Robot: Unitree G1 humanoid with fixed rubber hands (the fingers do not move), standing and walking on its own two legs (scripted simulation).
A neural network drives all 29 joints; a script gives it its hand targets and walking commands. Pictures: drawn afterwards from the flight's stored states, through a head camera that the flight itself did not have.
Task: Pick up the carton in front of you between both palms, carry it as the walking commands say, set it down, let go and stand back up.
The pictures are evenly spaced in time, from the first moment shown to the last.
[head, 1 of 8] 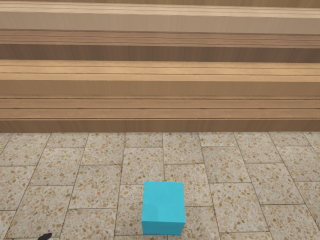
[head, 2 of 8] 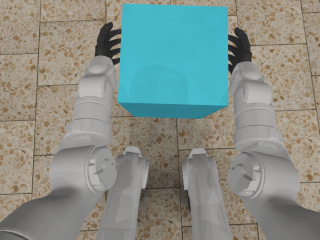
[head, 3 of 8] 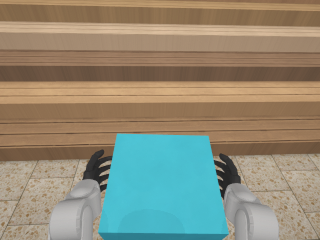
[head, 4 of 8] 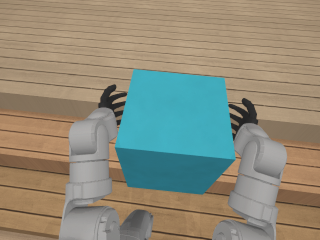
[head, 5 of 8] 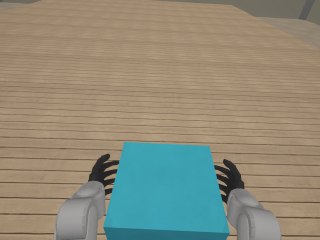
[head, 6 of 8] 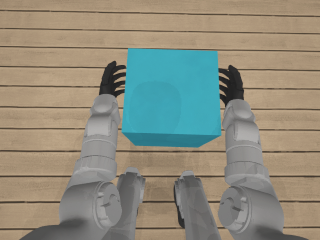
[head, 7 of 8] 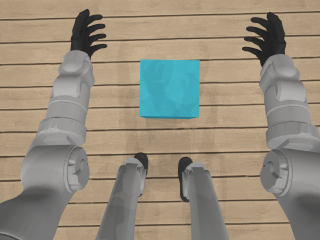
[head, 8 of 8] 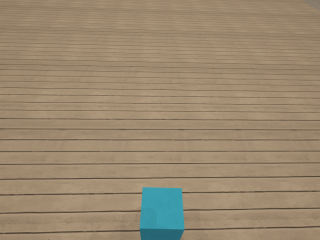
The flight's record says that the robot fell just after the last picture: no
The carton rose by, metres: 1.78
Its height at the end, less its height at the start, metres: +1.04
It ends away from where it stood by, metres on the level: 3.97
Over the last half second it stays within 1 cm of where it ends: yes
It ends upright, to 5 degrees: yes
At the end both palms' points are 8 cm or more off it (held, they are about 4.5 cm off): yes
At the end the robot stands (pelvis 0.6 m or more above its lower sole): yes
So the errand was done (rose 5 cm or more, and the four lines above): yes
